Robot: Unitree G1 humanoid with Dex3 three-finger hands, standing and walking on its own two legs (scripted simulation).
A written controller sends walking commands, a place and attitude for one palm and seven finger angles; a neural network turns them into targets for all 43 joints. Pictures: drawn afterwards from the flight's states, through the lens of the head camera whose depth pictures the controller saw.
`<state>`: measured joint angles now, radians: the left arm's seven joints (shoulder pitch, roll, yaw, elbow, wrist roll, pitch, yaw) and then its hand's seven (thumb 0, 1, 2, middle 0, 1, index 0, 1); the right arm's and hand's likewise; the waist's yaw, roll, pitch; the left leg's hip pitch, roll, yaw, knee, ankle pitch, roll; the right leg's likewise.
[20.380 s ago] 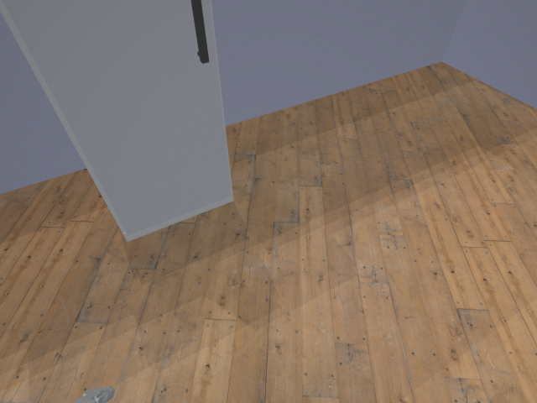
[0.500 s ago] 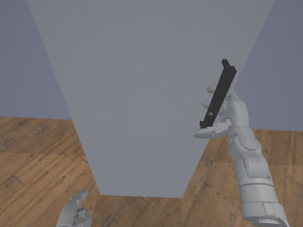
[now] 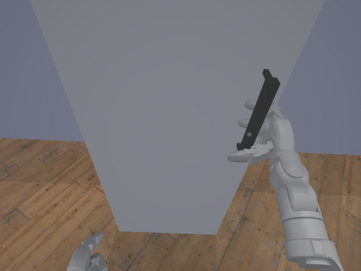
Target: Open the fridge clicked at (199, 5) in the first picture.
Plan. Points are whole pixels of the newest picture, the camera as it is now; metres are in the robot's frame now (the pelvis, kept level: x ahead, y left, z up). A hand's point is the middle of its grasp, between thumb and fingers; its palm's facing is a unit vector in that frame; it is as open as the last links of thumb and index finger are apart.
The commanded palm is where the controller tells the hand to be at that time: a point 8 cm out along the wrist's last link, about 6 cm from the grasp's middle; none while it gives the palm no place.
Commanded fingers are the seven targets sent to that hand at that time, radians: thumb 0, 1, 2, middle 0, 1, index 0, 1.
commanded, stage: grip the handle and tug to test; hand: right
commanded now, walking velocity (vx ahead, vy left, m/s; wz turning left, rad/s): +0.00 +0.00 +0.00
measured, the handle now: (252, 120) +0.43 -0.14 +0.14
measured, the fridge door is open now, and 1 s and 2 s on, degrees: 0 0 16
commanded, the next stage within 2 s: pull the door a little, standing still in 1.30 s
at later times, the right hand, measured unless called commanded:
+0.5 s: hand (251, 133) +0.38 -0.12 +0.15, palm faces -0.02 +1.00 +0.01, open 6.5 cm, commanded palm +0.35 -0.18 +0.15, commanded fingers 0.00 -0.90 -0.90 0.45 1.40 0.45 1.40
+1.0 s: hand (249, 132) +0.38 -0.12 +0.15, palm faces -0.03 +1.00 +0.01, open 5.6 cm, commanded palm +0.35 -0.18 +0.15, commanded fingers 0.00 -0.90 -0.90 0.45 1.40 0.45 1.40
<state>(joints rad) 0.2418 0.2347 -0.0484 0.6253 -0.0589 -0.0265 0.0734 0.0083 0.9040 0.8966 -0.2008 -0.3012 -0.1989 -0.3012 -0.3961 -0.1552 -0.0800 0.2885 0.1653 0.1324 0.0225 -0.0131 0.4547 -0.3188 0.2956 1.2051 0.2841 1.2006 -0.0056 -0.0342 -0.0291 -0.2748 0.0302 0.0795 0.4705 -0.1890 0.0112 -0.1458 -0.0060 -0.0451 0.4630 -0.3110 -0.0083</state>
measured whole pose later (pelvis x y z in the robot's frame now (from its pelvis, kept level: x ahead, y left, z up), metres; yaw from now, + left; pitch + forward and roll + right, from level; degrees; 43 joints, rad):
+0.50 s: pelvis +0.01 +0.00 +0.00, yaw +0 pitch +0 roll +0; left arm 0.24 0.24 -0.05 0.62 -0.06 -0.01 0.08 0.01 0.90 0.90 -0.20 -0.30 -0.20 -0.30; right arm -0.40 -0.16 -0.09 0.30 0.17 0.13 0.05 0.00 -0.55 -0.75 0.41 1.35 0.41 1.34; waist 0.00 -0.03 -0.03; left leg -0.27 0.03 0.08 0.46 -0.19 0.01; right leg -0.15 -0.01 -0.05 0.46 -0.32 -0.01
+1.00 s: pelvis +0.00 +0.00 +0.00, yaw +0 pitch +0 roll +0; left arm 0.23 0.23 -0.06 0.61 -0.06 0.01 0.08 0.01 0.90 0.90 -0.20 -0.30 -0.20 -0.30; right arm -0.41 -0.16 -0.09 0.31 0.17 0.14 0.04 0.01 -0.70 -0.83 0.40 1.40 0.41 1.39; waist 0.00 -0.03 -0.03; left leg -0.27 0.03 0.07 0.46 -0.18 0.01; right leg -0.14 -0.01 -0.05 0.45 -0.31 -0.01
